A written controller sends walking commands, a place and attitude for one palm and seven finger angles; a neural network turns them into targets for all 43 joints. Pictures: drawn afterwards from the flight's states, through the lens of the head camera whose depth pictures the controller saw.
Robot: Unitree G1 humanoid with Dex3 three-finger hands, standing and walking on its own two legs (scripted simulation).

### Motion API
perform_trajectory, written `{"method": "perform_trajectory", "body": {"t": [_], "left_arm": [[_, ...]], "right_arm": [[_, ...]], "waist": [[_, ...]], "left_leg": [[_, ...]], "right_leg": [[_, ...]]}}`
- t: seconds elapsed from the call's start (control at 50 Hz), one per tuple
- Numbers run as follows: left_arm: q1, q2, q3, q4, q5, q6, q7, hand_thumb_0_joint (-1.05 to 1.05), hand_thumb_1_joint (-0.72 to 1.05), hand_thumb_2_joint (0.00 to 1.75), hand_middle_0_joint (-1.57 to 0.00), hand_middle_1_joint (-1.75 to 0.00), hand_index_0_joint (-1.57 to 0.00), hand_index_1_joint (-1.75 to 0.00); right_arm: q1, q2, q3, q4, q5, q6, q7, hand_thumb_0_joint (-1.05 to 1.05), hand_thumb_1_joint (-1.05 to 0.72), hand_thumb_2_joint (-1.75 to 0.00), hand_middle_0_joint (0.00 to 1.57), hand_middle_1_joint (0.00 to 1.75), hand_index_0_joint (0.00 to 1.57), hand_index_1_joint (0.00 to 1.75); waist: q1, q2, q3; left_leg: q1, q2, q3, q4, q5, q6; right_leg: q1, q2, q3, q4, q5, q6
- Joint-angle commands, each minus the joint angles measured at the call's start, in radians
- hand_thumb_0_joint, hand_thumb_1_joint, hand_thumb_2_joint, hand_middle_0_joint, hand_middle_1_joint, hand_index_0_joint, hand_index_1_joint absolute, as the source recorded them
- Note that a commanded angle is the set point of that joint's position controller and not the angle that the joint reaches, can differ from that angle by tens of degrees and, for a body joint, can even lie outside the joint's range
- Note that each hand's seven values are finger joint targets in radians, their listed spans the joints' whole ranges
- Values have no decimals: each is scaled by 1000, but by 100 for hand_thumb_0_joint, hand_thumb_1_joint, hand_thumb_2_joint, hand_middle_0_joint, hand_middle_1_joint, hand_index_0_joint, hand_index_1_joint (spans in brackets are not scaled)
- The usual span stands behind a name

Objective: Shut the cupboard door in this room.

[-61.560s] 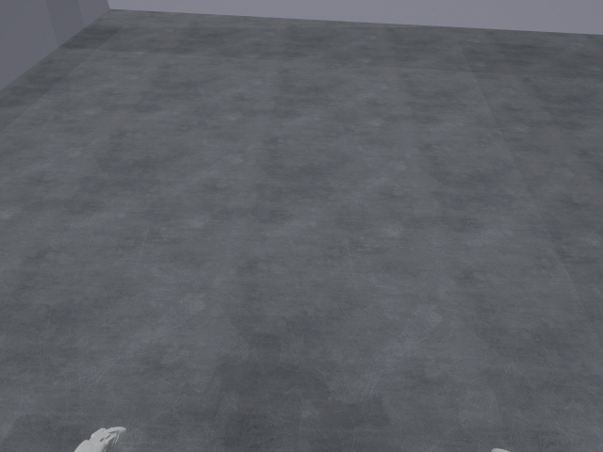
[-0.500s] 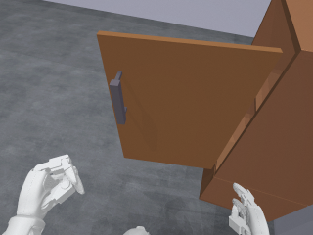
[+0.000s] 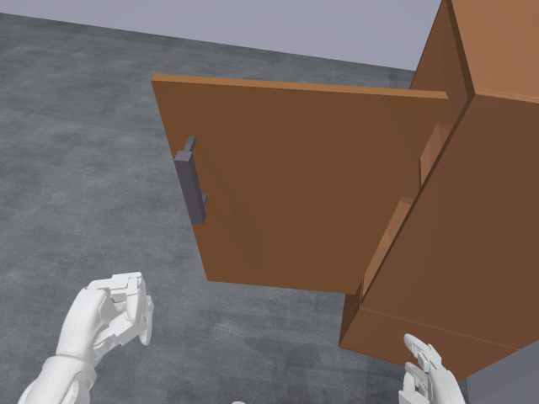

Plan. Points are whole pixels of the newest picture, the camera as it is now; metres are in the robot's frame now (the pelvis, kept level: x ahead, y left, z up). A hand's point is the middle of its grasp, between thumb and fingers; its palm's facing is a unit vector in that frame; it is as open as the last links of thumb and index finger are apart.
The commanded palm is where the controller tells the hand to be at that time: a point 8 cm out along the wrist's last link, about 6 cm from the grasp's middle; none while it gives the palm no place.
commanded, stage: raise the hand and make a fist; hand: left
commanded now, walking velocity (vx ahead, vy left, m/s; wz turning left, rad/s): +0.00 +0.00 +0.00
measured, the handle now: (195, 182) +0.45 +0.15 +0.07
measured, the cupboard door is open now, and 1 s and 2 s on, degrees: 100 100 100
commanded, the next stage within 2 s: bring the fist close to the handle in 0.20 s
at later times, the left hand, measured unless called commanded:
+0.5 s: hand (147, 298) +0.24 +0.17 +0.08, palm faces -0.03 -1.00 -0.04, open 3.1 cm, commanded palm +0.23 +0.22 +0.08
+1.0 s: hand (190, 262) +0.30 +0.13 +0.06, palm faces -0.10 -1.00 -0.01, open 3.1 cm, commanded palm +0.29 +0.19 +0.08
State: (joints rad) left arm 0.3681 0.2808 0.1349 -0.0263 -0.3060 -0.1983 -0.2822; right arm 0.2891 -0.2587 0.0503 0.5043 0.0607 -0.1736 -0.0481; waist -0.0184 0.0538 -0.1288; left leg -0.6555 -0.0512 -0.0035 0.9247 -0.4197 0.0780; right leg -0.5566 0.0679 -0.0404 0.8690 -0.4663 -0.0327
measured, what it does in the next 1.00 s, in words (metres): stands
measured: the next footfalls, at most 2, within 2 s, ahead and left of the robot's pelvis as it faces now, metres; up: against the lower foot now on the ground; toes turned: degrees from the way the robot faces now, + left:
none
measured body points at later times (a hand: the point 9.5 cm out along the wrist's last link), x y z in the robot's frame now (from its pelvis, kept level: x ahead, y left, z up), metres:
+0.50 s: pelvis +0.00 -0.01 +0.00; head +0.03 -0.01 +0.44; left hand +0.24 +0.23 +0.08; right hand +0.17 -0.24 -0.08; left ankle +0.02 +0.07 -0.69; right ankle -0.02 -0.10 -0.69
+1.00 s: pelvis +0.00 +0.00 +0.00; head +0.04 -0.01 +0.45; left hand +0.30 +0.19 +0.07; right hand +0.16 -0.24 -0.09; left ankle +0.02 +0.07 -0.69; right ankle -0.02 -0.10 -0.69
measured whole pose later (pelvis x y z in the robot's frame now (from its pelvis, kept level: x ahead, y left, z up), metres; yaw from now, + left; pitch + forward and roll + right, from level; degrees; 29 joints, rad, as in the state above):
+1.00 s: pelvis +0.00 +0.00 +0.00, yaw +0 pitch +9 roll -2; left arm 0.04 0.22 0.04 0.16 -0.22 -0.21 -0.15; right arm 0.26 -0.25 0.04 0.55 0.05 -0.12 -0.03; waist -0.03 0.05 -0.10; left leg -0.66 -0.05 0.01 0.92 -0.42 0.07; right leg -0.57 0.07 -0.03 0.88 -0.48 -0.04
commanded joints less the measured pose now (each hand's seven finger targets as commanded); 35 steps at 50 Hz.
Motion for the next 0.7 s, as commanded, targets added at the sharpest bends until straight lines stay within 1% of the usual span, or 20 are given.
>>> {"method": "perform_trajectory", "body": {"t": [0.0,0.02,0.06,0.08,0.14,0.2,0.26,0.28,0.32,0.38,0.4,0.42,0.44,0.5,0.52,0.54,0.56,0.62,0.66,0.68], "left_arm": [[-117,181,147,-321,-28,-151,41,0,90,90,-130,-150,-130,-150],[-132,208,164,-331,-20,-174,61,0,90,90,-130,-150,-130,-150],[-117,159,131,-289,-14,-198,72,0,90,90,-130,-150,-130,-150],[-103,136,105,-262,-9,-197,68,0,90,90,-130,-150,-130,-150],[-49,102,54,-186,2,-151,37,0,90,90,-130,-150,-130,-150],[-40,115,56,-180,-9,-101,0,0,90,90,-130,-150,-130,-150],[-86,154,100,-227,-21,-98,-1,0,90,90,-130,-150,-130,-150],[-100,151,107,-250,-26,-113,5,0,90,90,-130,-150,-130,-150],[-205,177,119,-279,-24,-146,30,0,90,90,-130,-150,-130,-150],[-250,141,104,-223,-15,-179,50,0,90,90,-130,-150,-130,-150],[-271,129,83,-202,-5,-179,49,0,90,90,-130,-150,-130,-150],[-289,136,82,-185,0,-171,48,0,90,90,-130,-150,-130,-150],[-282,97,35,-160,9,-156,38,0,90,90,-130,-150,-130,-150],[-267,99,22,-126,15,-98,20,0,90,90,-130,-150,-130,-150],[-263,107,26,-97,17,-76,18,0,90,90,-130,-150,-130,-150],[-290,105,24,-111,18,-64,20,0,90,90,-130,-150,-130,-150],[-300,107,30,-115,17,-56,27,0,90,90,-130,-150,-130,-150],[-364,151,94,-139,16,-66,72,0,90,90,-130,-150,-130,-150],[-403,101,52,-155,22,-88,97,0,90,90,-130,-150,-130,-150],[-384,109,73,-149,21,-99,111,0,90,90,-130,-150,-130,-150]], "right_arm": [[-92,-115,-57,-163,-8,-72,-11,0,-90,-90,20,30,20,30],[-93,-118,-58,-147,-11,-73,-10,0,-90,-90,20,30,20,30],[-89,-112,-56,-138,-11,-75,-2,0,-90,-90,20,30,20,30],[-95,-113,-55,-135,-9,-77,1,0,-90,-90,20,30,20,30],[-86,-125,-63,-138,-1,-71,3,0,-90,-90,20,30,20,30],[-86,-134,-67,-151,6,-71,-3,0,-90,-90,20,30,20,30],[-85,-133,-65,-160,0,-68,-11,0,-90,-90,20,30,20,30],[-92,-128,-64,-158,-3,-70,-13,0,-90,-90,20,30,20,30],[-92,-129,-56,-141,-11,-73,-17,0,-90,-90,20,30,20,30],[-88,-121,-55,-119,-11,-78,-13,0,-90,-90,20,30,20,30],[-91,-122,-54,-115,-10,-79,-12,0,-90,-90,20,30,20,30],[-83,-128,-56,-108,-11,-76,-10,0,-90,-90,20,30,20,30],[-84,-124,-57,-112,-7,-75,-9,0,-90,-90,20,30,20,30],[-72,-135,-62,-123,0,-67,-8,0,-90,-90,20,30,20,30],[-65,-138,-61,-123,-2,-60,-9,0,-90,-90,20,30,20,30],[-70,-134,-61,-128,-1,-56,-8,0,-90,-90,20,30,20,30],[-70,-134,-60,-134,-2,-51,-8,0,-90,-90,20,30,20,30],[-80,-131,-59,-132,-10,-39,-11,0,-90,-90,20,30,20,30],[-86,-118,-55,-135,-11,-39,-3,0,-90,-90,20,30,20,30],[-81,-117,-58,-130,-12,-38,1,0,-90,-90,20,30,20,30]], "waist": [[24,27,-154],[18,31,-128],[6,37,-111],[4,58,-90],[-8,10,-80],[-6,-31,-103],[-5,-59,-127],[2,-41,-125],[-13,-25,-101],[-19,-2,-102],[-26,23,-94],[-26,6,-110],[-29,25,-114],[-19,14,-166],[-18,-26,-163],[-14,-14,-173],[-13,-40,-177],[5,-41,-194],[0,-16,-190],[8,-13,-196]], "left_leg": [[175,62,-85,-166,191,-51],[168,66,-87,-160,179,-52],[166,67,-91,-166,147,-53],[155,66,-90,-166,120,-52],[133,64,-86,-165,99,-45],[125,57,-74,-152,117,-38],[129,55,-69,-140,153,-34],[134,53,-67,-141,162,-36],[128,57,-71,-128,154,-37],[135,58,-77,-127,137,-41],[137,59,-78,-126,124,-42],[134,59,-81,-120,131,-41],[148,59,-77,-125,131,-40],[168,58,-77,-132,170,-39],[156,57,-77,-128,185,-36],[163,55,-69,-129,200,-36],[164,56,-70,-135,206,-36],[176,57,-66,-136,246,-41],[198,57,-64,-141,261,-45],[203,59,-65,-143,271,-49]], "right_leg": [[17,-32,18,-113,199,-5],[7,-29,26,-114,185,-9],[-28,-28,18,-111,154,-6],[-43,-28,20,-114,133,-6],[-29,-33,27,-134,125,3],[1,-42,45,-154,144,14],[23,-43,53,-153,183,20],[26,-41,51,-148,189,16],[4,-39,59,-141,178,12],[-39,-32,41,-121,153,6],[-60,-33,41,-119,140,6],[-47,-34,48,-116,147,8],[-54,-35,43,-120,152,9],[-16,-40,41,-123,203,14],[3,-42,48,-127,225,19],[13,-45,48,-129,246,19],[21,-44,43,-128,254,19],[44,-39,37,-113,291,10],[29,-39,32,-106,303,8],[30,-36,27,-100,306,5]]}}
